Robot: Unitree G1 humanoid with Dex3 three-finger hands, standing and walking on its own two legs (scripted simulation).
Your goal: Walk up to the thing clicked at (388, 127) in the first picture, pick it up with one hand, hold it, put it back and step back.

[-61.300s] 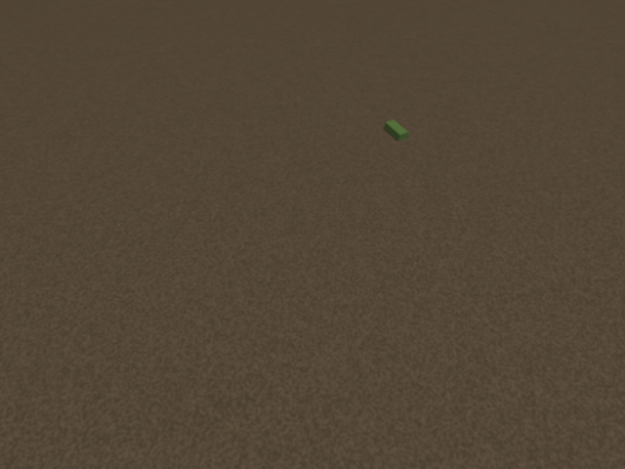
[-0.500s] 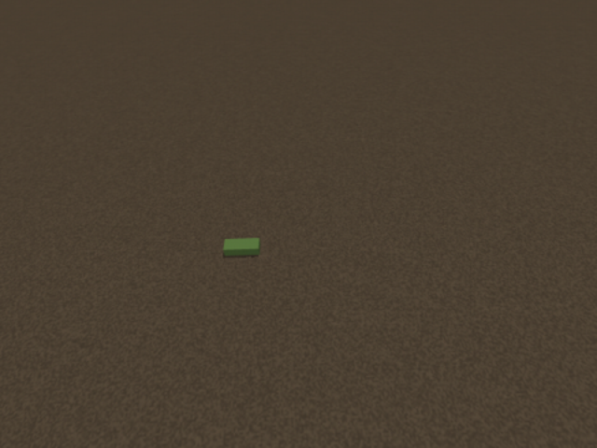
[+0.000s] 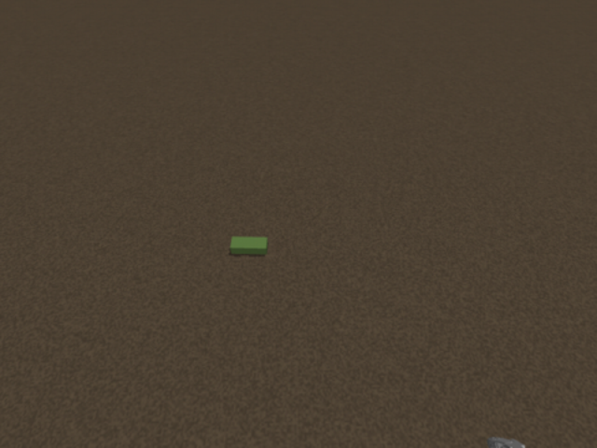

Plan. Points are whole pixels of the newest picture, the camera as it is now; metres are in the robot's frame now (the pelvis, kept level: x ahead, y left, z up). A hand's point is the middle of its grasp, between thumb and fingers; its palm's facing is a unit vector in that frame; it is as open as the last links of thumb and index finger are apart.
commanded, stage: step back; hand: left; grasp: from above
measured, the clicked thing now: (249, 245) +1.03 +0.21 -0.75
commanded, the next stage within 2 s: stand in 0.14 s
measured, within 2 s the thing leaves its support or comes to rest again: neither
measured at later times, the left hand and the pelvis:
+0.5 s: hand out of the picture +0.08 +0.25 -0.15, palm faces -0.05 -0.94 -0.33, open 7.4 cm; pelvis -0.01 +0.00 +0.01, yaw -1 degrees
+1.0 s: hand out of the picture +0.05 +0.25 -0.15, palm faces -0.05 -0.94 -0.34, open 7.4 cm; pelvis -0.01 +0.00 +0.01, yaw -1 degrees
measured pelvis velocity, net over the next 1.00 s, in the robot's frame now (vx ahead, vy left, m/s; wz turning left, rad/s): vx -0.01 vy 0.00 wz -0.01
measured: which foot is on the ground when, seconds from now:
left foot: down 0.00-1.00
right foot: down 0.00-1.00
